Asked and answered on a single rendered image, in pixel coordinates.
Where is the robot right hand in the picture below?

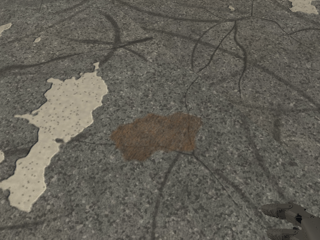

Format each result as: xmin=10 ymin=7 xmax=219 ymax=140
xmin=261 ymin=201 xmax=320 ymax=240

